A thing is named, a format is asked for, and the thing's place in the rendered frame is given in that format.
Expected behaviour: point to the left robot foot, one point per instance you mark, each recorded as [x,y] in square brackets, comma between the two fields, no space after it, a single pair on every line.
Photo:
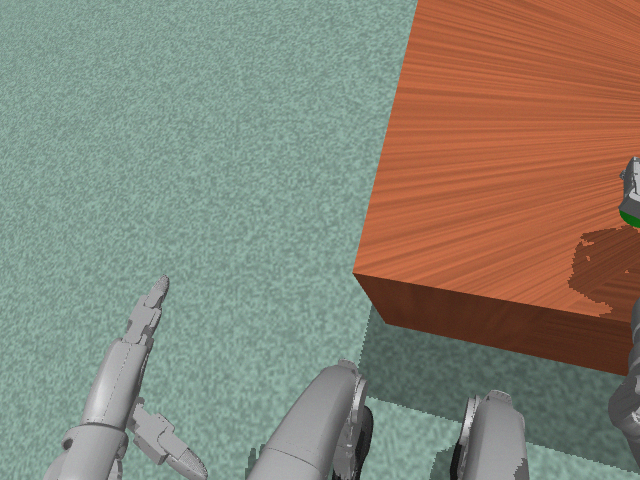
[363,444]

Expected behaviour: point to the can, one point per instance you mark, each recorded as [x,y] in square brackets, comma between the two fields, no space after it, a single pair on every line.
[631,220]

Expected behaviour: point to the right robot hand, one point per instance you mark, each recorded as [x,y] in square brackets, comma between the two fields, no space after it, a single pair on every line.
[631,191]

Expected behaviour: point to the right robot arm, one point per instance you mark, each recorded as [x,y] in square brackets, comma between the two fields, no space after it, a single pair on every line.
[624,404]

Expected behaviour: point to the left robot arm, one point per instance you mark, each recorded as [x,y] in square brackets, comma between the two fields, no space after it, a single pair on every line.
[93,451]

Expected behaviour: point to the left robot hand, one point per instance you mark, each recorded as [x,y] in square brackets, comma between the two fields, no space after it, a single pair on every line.
[113,397]

